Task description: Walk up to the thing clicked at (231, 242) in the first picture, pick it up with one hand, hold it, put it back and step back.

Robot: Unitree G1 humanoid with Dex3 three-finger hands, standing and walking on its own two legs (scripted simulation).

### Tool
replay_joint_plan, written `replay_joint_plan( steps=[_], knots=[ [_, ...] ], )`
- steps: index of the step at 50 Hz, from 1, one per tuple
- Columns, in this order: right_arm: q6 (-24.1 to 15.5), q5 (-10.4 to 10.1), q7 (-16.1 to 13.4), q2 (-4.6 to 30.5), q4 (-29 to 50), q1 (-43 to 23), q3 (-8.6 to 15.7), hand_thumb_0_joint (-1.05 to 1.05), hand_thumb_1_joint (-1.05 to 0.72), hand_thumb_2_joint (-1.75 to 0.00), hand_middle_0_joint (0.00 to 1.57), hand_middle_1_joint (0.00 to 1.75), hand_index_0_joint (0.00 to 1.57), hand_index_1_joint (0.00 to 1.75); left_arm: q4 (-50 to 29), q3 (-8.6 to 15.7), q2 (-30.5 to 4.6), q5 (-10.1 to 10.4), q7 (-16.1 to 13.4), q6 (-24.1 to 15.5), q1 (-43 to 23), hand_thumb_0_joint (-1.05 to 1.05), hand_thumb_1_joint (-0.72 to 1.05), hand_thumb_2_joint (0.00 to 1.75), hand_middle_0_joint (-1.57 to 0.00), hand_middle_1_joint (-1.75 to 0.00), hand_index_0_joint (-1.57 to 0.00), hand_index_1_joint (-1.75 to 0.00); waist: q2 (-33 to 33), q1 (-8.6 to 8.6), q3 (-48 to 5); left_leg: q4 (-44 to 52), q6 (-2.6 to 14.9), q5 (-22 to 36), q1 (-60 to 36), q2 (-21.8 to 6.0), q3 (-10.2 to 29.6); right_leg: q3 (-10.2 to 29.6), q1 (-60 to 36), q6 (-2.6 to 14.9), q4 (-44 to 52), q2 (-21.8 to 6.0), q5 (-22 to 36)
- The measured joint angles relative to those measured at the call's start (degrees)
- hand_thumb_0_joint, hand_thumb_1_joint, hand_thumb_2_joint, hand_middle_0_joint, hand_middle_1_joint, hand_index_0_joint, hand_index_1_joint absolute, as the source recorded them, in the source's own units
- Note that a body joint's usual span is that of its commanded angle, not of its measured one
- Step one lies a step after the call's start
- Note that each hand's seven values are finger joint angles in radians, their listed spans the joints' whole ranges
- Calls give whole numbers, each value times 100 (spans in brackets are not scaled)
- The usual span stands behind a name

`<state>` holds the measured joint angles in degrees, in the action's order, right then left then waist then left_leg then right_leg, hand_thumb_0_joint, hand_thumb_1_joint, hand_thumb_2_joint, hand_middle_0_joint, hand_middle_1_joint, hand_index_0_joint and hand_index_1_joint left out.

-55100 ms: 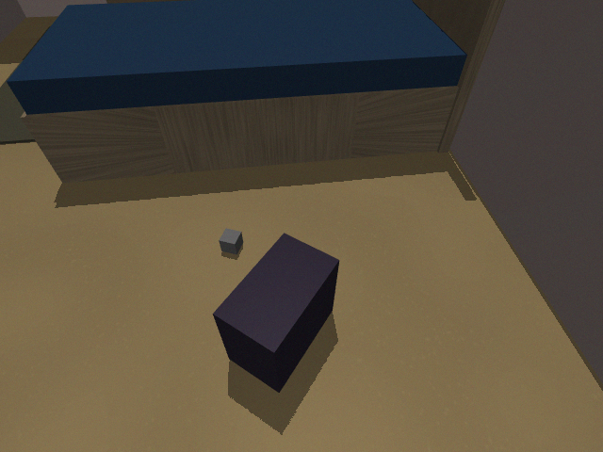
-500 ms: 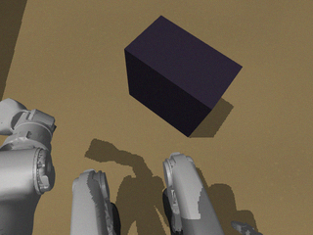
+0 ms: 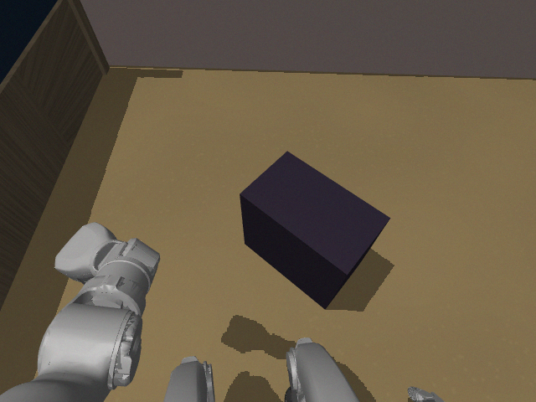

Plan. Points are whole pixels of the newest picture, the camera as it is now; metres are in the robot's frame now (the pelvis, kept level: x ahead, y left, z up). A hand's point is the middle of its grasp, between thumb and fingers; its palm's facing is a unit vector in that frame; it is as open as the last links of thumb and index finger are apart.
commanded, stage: lift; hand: left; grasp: from above
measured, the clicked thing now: (114, 275) +0.39 +0.24 -0.10
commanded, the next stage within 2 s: hold in 0.52 s
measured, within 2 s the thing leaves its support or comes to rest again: neither
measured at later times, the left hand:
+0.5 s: hand (88, 247) +0.37 +0.22 +0.04, palm faces -0.20 -0.39 -0.90, open 10.0 cm
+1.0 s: hand (69, 231) +0.38 +0.23 +0.07, palm faces -0.17 -0.41 -0.90, open 9.9 cm
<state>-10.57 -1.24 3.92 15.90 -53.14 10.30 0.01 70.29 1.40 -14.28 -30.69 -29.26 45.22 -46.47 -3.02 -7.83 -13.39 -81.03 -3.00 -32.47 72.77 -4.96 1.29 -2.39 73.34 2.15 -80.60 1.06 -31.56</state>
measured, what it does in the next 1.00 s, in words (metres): rises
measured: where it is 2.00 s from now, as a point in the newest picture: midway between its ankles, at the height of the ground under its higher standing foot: outside the picture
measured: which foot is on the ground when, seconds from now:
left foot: down 0.00-1.00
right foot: down 0.00-1.00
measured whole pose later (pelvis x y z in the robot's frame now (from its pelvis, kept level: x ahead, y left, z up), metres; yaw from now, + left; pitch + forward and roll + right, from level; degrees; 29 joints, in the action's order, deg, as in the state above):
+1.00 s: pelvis +0.05 +0.01 +0.12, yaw +0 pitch +10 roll +1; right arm -7.2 -0.5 5.6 15.6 -50.6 11.0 0.2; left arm 63.9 -1.9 -7.6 -28.1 -28.4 49.8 -39.9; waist -1.6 -3.4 -6.2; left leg -44.1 -1.8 -21.6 32.1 -3.0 -2.0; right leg -0.4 33.3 0.6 -45.1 -0.1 -21.5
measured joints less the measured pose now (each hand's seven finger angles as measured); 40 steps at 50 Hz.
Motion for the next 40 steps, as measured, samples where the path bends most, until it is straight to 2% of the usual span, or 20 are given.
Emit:
replay_joint_plan(
  steps=[9,17,21,27,34,40],
  knots=[
    [-26,55,20,-37,30,130,3,1,-89,-90,20,29,20,30,356,137,199,346,-204,133,66,-2,0,48,-75,-46,-74,-47,-27,119,250,1047,-20,287,-1147,35,-15,-27,-1166,11,1014,-18,234],
    [102,122,119,32,36,141,93,1,-89,-90,20,29,20,30,-211,100,401,465,-236,182,226,-2,1,47,-73,-48,-72,-49,10,212,506,1765,-10,545,-1822,57,-91,23,-1818,-18,1696,-27,478],
    [208,104,152,61,28,167,128,1,-89,-90,20,29,20,30,-386,47,492,454,-134,314,321,-2,1,46,-73,-48,-72,-50,14,230,511,2205,15,691,-2274,78,-154,70,-2249,-47,2110,-40,618],
    [209,60,154,60,41,228,123,1,-89,-89,20,29,20,30,-171,-134,534,277,-43,499,337,-3,3,42,-74,-46,-73,-48,38,264,471,2773,44,864,-2927,99,-223,120,-2883,-73,2659,-48,788],
    [130,82,208,62,115,220,89,1,-89,-89,20,29,20,30,17,-196,594,328,-57,467,314,-3,4,40,-74,-47,-73,-48,83,370,568,3126,74,982,-3334,134,-258,145,-3290,-102,3011,-74,906],
    [184,111,228,35,182,148,72,1,-89,-90,20,29,20,30,-78,-147,670,403,-57,438,449,-3,5,39,-74,-45,-73,-47,123,419,676,3348,96,1045,-3586,170,-296,176,-3528,-128,3210,-104,962]
  ],
)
